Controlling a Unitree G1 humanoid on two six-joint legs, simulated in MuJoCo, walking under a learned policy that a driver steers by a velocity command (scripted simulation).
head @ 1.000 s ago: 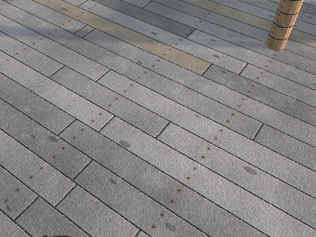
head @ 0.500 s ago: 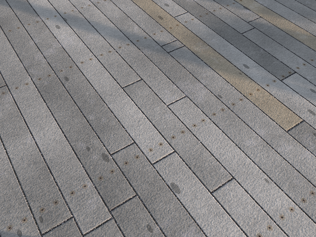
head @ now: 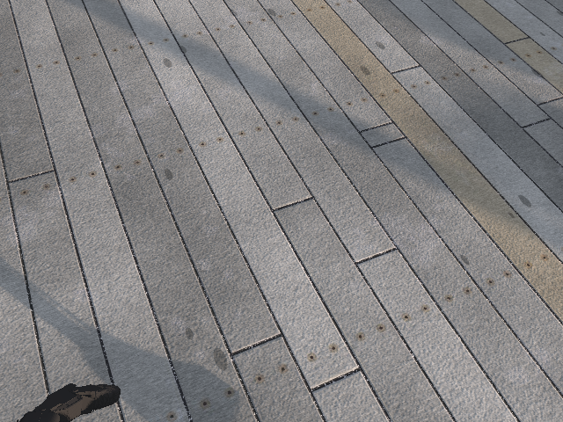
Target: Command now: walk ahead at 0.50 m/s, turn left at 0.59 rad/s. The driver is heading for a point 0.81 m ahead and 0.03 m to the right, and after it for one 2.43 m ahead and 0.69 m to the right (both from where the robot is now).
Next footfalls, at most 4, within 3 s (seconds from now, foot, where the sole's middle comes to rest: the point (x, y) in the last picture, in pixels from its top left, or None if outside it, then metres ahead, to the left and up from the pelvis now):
0.16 right None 0.27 -0.14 -0.78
0.64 left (187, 417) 0.48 0.17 -0.78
1.18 right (262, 289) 0.81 -0.02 -0.78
1.64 left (191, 249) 0.94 0.18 -0.78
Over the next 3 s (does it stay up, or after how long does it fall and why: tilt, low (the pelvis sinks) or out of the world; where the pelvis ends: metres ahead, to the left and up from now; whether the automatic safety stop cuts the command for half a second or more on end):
stays up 0.84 0.09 -0.01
